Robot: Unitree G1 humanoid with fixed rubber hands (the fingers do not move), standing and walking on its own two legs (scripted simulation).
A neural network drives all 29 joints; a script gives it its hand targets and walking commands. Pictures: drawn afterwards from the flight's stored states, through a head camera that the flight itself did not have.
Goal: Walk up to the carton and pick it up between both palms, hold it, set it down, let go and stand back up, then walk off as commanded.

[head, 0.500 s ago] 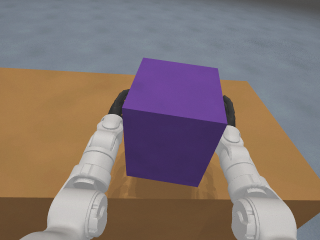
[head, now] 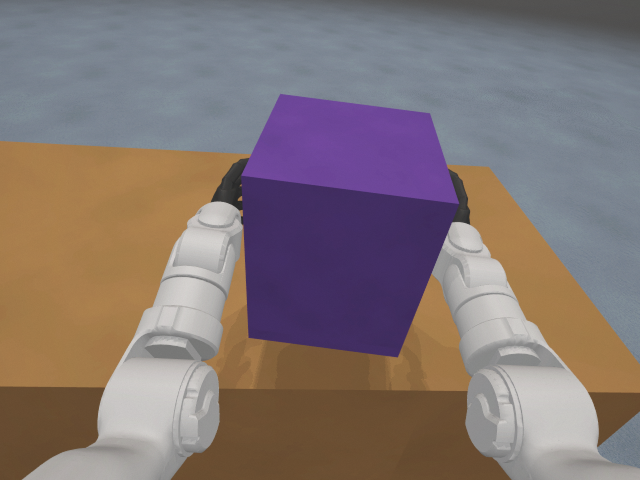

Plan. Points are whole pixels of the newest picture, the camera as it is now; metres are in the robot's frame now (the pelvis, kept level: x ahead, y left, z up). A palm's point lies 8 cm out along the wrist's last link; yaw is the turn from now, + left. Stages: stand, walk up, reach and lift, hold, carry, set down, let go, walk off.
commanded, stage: reach and lift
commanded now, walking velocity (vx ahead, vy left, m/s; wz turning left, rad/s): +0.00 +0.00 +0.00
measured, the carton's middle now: (339, 225) +0.40 -0.01 +0.17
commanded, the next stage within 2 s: hold in 1.24 s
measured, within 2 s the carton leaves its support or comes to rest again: neither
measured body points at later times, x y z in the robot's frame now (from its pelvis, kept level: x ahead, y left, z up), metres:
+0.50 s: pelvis +0.00 +0.00 +0.00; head -0.06 +0.03 +0.45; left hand +0.40 +0.15 +0.21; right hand +0.41 -0.15 +0.22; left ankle +0.03 +0.11 -0.74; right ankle +0.03 -0.14 -0.74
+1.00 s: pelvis +0.00 +0.00 +0.00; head -0.07 +0.03 +0.44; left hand +0.39 +0.15 +0.22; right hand +0.41 -0.15 +0.23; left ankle +0.03 +0.11 -0.74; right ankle +0.03 -0.14 -0.74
